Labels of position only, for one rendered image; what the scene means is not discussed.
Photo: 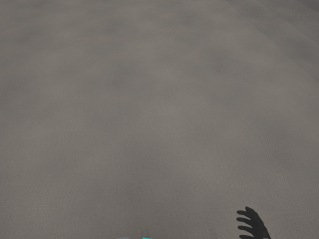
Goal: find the robot right hand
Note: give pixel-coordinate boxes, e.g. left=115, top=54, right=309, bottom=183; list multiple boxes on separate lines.
left=236, top=206, right=271, bottom=239

